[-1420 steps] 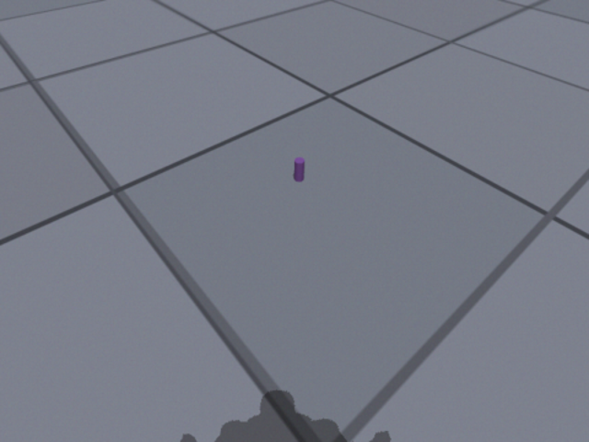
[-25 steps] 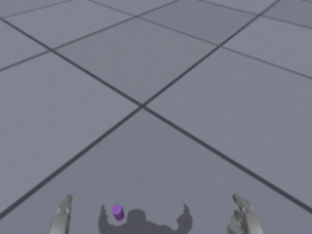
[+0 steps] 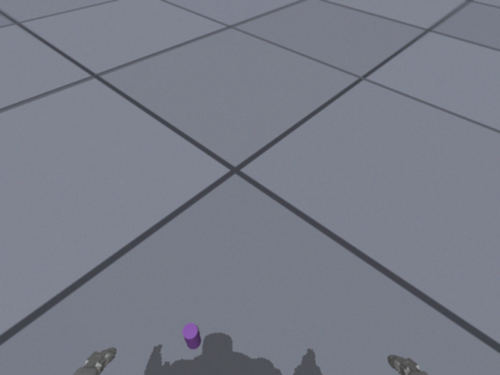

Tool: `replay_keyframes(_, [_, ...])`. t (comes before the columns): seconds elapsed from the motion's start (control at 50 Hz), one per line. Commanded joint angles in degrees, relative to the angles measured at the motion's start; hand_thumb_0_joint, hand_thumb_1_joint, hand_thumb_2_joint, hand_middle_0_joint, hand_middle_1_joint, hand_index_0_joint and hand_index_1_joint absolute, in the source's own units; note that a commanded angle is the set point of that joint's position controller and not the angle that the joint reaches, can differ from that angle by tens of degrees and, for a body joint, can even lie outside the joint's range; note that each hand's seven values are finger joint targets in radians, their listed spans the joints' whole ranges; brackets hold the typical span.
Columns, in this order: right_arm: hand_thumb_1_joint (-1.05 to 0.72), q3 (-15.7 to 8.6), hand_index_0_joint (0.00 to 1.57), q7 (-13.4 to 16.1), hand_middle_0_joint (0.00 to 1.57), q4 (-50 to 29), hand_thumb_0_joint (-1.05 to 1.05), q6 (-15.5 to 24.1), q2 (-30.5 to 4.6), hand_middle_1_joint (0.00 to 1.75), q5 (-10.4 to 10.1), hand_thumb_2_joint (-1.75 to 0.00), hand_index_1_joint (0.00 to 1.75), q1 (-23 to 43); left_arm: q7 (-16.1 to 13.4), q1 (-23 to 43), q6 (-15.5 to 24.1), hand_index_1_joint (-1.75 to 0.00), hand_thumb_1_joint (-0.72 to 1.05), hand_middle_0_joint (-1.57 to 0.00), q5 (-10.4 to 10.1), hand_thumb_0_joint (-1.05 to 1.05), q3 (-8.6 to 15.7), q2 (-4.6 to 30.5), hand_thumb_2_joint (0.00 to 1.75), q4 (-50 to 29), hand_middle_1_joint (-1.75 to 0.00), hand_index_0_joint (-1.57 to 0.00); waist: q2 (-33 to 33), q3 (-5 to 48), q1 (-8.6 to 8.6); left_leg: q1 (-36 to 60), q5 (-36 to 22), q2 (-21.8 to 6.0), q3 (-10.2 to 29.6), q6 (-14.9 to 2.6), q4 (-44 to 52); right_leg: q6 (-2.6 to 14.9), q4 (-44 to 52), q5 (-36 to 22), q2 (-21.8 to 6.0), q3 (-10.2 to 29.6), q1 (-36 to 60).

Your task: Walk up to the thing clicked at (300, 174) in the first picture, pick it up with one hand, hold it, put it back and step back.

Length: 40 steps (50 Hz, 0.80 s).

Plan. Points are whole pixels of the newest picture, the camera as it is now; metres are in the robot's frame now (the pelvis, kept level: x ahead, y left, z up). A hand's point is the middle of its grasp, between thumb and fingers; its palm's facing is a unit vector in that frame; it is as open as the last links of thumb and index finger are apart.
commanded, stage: stand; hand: left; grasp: from the side
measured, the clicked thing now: (192, 336) +0.39 +0.19 -0.68
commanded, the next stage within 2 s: step back in 1.98 s
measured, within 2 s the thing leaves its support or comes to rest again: neither
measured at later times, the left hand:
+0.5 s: hand out of the picture +0.03 +0.25 -0.12, palm faces +0.00 -0.94 -0.34, open 7.4 cm
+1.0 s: hand out of the picture +0.05 +0.24 -0.12, palm faces -0.01 -0.94 -0.33, open 7.4 cm
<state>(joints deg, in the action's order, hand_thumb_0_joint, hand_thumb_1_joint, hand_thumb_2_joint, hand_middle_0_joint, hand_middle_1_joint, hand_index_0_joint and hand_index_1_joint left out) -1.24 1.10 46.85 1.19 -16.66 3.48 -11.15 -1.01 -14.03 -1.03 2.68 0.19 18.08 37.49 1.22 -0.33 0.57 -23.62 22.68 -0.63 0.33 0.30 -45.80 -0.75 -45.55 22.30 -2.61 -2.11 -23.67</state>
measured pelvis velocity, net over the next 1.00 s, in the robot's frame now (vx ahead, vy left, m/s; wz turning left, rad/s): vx -0.01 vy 0.00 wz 0.00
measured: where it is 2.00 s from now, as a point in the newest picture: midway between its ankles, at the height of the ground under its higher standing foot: outside the picture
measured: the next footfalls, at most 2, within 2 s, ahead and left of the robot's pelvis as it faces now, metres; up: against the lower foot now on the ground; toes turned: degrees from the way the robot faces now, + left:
none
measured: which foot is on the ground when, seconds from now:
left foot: down 0.00-1.00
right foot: down 0.00-1.00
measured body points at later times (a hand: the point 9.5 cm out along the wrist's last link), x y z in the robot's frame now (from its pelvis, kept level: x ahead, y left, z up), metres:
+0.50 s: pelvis -0.01 +0.01 +0.04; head -0.02 +0.00 +0.49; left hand +0.03 +0.30 -0.10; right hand +0.06 -0.27 -0.11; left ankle +0.02 +0.12 -0.71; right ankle +0.02 -0.13 -0.71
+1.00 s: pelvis -0.01 +0.00 +0.04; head +0.00 -0.01 +0.49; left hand +0.05 +0.29 -0.10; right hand +0.05 -0.30 -0.10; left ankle +0.02 +0.12 -0.71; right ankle +0.02 -0.13 -0.71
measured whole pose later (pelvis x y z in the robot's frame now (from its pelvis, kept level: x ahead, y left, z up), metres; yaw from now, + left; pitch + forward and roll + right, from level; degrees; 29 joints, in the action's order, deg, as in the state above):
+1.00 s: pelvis -0.01 +0.00 +0.04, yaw +0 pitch -3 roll +0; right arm -0.4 0.2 65.7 -0.5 -18.9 1.4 -8.6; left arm -0.2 -7.5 0.7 1.1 0.1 18.5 66.8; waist -0.5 -3.1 0.2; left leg -7.9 9.8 -0.8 0.4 0.8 -20.9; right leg -0.9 -20.6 9.4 -2.0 -2.8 -7.9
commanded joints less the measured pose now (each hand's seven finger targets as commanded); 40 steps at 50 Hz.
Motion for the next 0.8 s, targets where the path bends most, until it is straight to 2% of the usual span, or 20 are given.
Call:
replay_keyframes(0.0, [-0.9, -3.3, 0.2, 0.0, 0.2, -2.0, 0.0, 1.5, -9.6, 0.3, -0.5, -0.9, 0.3, 2.6, -0.9, 3.3, 3.4, -0.3, 0.9, -0.2, -0.3, 0.0, 3.5, 9.0, 0.9, 1.3, -0.3, -0.2, -2.8, 4.6, 0.31, 4.8, -13.9, -2.7, 5.1, -3.44, 12.1, 3.24, 11.7, -14.2, -3.1, 4.7, 7.1])
replay_keyframes(0.08, [-0.9, -2.9, 0.2, 0.0, 0.2, 1.7, 0.0, 0.9, -10.3, 0.3, -0.9, -0.9, 0.3, 2.6, -1.1, 3.9, 3.2, -0.3, 0.9, -0.2, -0.6, 0.0, 3.2, 9.5, 0.9, 7.7, -0.3, -0.2, -3.3, 2.7, 0.23, 6.3, -13.0, -3.6, 6.2, -2.97, 17.6, 2.65, 15.5, -13.3, -3.1, 4.4, 10.5])
replay_keyframes(0.12, [-0.9, -2.7, 0.2, 0.1, 0.2, 3.6, 0.0, 0.5, -10.8, 0.3, -1.0, -0.9, 0.3, 3.3, -1.0, 4.0, 2.8, -0.3, 0.9, -0.2, -0.8, 0.0, 3.0, 9.6, 0.9, 10.6, -0.3, -0.2, -3.5, 0.9, 0.4, 6.7, -9.3, -4.1, 7.0, -2.79, 21.1, 2.46, 18.2, -10.0, -3.1, 4.3, 10.9])
replay_keyframes(0.16, [-0.9, -2.5, 0.2, 0.1, 0.2, 5.5, 0.0, 0.3, -11.4, 0.3, -1.1, -0.9, 0.3, 3.2, -0.9, 4.4, 2.7, -0.3, 0.9, -0.2, -0.8, 0.0, 2.8, 10.0, 0.9, 13.2, -0.3, -0.2, -3.8, -0.3, 0.28, 7.2, -7.6, -4.3, 7.2, -2.43, 23.4, 2.32, 20.1, -9.1, -3.3, 4.4, 12.2])
replay_keyframes(0.24, [-0.9, -2.2, 0.2, 0.0, 0.2, 8.4, 0.0, 0.3, -12.0, 0.3, -1.6, -0.9, 0.3, 3.4, -0.7, 4.5, 2.9, -0.3, 0.9, -0.2, -1.0, 0.0, 2.5, 10.8, 0.9, 17.3, -0.3, -0.2, -3.0, -0.3, 0.19, 10.5, -9.7, -4.5, 7.3, -2.05, 26.2, 1.93, 22.7, -11.2, -3.8, 4.4, 14.2])
replay_keyframes(0.28, [-0.9, -2.2, 0.2, 0.1, 0.2, 9.6, 0.0, 0.1, -12.5, 0.3, -1.6, -0.9, 0.3, 3.6, -0.8, 4.7, 2.7, -0.3, 0.9, -0.2, -1.0, 0.0, 2.3, 10.8, 0.9, 19.1, -0.3, -0.2, -3.5, -1.2, 0.25, 10.5, -7.8, -4.9, 7.5, -2.03, 27.8, 1.58, 23.7, -10.6, -3.7, 4.1, 14.7])
replay_keyframes(0.34, [-0.9, -2.0, 0.2, 0.1, 0.2, 11.2, 0.0, 0.1, -12.7, 0.3, -1.9, -0.9, 0.3, 3.5, -0.7, 5.1, 2.7, -0.3, 0.9, -0.2, -1.1, 0.0, 2.1, 11.2, 0.9, 21.2, -0.3, -0.2, -2.6, -1.9, 0.02, 11.2, -8.7, -4.8, 7.3, -1.76, 29.1, 1.35, 25.3, -11.1, -4.0, 4.3, 15.2])
replay_keyframes(0.42, [-0.9, -2.0, 0.2, 0.0, 0.2, 12.6, 0.0, -0.2, -12.8, 0.3, -1.9, -0.9, 0.3, 3.9, -0.6, 5.5, 2.6, -0.3, 0.9, -0.2, -1.1, 0.0, 2.0, 11.7, 0.9, 23.3, -0.3, -0.2, -2.0, -2.9, 0.12, 10.6, -5.6, -4.9, 7.4, -1.67, 30.5, 1.13, 26.7, -8.7, -4.1, 4.5, 15.3])
replay_keyframes(0.46, [-0.9, -1.8, 0.2, -0.1, 0.2, 13.0, 0.0, -0.1, -12.3, 0.3, -2.0, -0.9, 0.3, 4.0, -0.6, 5.7, 2.8, -0.3, 0.9, -0.2, -1.1, 0.0, 1.9, 11.4, 0.9, 24.0, -0.3, -0.2, -1.7, -1.6, 0.11, 11.9, -8.4, -4.8, 6.9, -1.65, 30.0, 1.08, 27.4, -10.1, -4.6, 4.6, 16.2])
replay_keyframes(0.5, [-0.9, -1.9, 0.2, -0.1, 0.2, 13.5, 0.0, -0.2, -12.3, 0.3, -2.0, -0.9, 0.3, 4.3, -0.7, 6.4, 2.8, -0.3, 0.9, -0.2, -1.0, 0.0, 2.1, 12.2, 0.9, 24.6, -0.3, -0.2, -0.6, -2.6, -0.02, 12.5, -8.4, -4.5, 6.5, -1.4, 29.8, 0.94, 28.4, -7.8, -4.5, 4.9, 14.6])
replay_keyframes(0.52, [-0.9, -1.8, 0.2, -0.1, 0.2, 13.8, 0.0, -0.3, -12.4, 0.3, -2.0, -0.9, 0.3, 4.1, -0.6, 6.4, 2.8, -0.3, 0.9, -0.2, -1.1, 0.0, 1.9, 11.7, 0.9, 24.8, -0.3, -0.2, -1.4, -2.9, -0.08, 12.2, -7.3, -4.6, 6.5, -1.48, 29.9, 0.9, 28.7, -7.7, -4.5, 4.8, 14.7])
replay_keyframes(0.64, [-0.9, -1.7, 0.2, -0.3, 0.2, 14.6, 0.0, -0.2, -12.5, 0.3, -2.2, -0.9, 0.3, 4.7, -0.6, 7.2, 2.9, -0.3, 0.9, -0.2, -1.2, 0.0, 2.0, 12.2, 0.9, 25.6, -0.3, -0.2, -0.8, -2.0, 0.01, 13.5, -10.3, -4.8, 6.1, -1.5, 29.5, 1.05, 30.0, -8.2, -5.2, 5.5, 15.3])
replay_keyframes(0.72, [-0.9, -1.4, 0.2, -0.4, 0.2, 15.1, 0.0, -0.3, -12.5, 0.3, -2.2, -0.9, 0.3, 4.5, -0.5, 7.6, 2.9, -0.3, 0.9, -0.2, -1.3, 0.0, 2.1, 12.6, 0.9, 26.0, -0.3, -0.2, -1.5, -1.7, -0.06, 13.4, -10.2, -5.0, 5.9, -1.55, 29.6, 1.05, 30.3, -8.9, -5.3, 5.8, 15.8])
replay_keyframes(0.78, [-0.9, -1.4, 0.2, -0.4, 0.2, 15.2, 0.0, -0.5, -12.8, 0.3, -2.2, -0.9, 0.3, 5.0, -0.5, 8.1, 2.7, -0.3, 0.9, -0.2, -1.3, 0.0, 2.1, 12.6, 0.9, 26.3, -0.3, -0.2, -1.0, -2.9, 0.0, 12.6, -8.5, -4.9, 5.8, -1.45, 29.9, 1.06, 30.6, -6.0, -5.2, 6.0, 14.9])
